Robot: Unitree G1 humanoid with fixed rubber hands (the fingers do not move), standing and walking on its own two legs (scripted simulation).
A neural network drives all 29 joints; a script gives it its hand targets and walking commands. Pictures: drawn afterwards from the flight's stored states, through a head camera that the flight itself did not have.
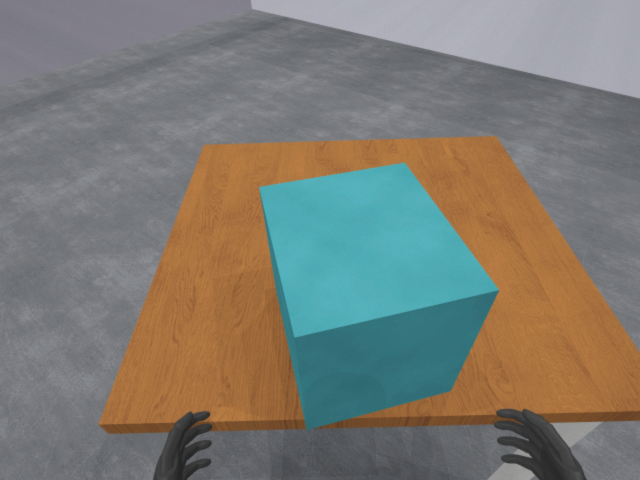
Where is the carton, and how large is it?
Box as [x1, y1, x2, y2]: [259, 163, 498, 429]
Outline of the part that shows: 405,163 259,187 276,291 306,429 450,390 498,291 496,286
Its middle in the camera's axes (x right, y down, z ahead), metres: +0.05 +0.07 +0.56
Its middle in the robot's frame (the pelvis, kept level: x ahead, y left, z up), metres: +0.38 -0.02 +0.03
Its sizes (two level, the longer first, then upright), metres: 0.248 0.217 0.237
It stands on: a table, 0.70 m high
